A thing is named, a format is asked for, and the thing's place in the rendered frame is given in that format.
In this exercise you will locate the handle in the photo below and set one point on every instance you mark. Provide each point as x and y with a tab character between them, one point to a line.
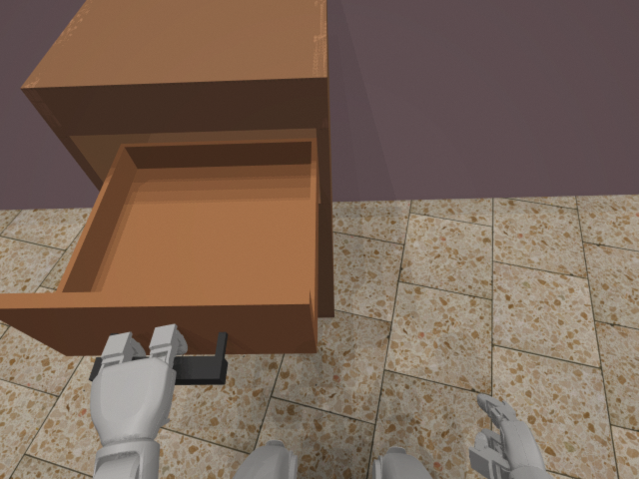
192	370

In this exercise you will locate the robot left forearm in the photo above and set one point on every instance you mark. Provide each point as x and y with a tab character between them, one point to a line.
136	458

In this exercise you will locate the drawer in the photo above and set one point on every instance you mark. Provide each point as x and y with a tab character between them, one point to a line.
214	236

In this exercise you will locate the right robot hand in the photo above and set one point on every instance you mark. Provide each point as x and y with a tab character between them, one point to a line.
494	456

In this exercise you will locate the robot right shin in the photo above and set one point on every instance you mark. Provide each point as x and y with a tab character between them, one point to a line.
395	449

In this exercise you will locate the cabinet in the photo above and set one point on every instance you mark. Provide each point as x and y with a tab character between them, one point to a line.
164	71

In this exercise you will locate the robot left thigh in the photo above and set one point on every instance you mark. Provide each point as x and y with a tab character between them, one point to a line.
269	462

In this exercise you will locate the left robot hand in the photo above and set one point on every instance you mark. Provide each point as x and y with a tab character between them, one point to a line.
132	398

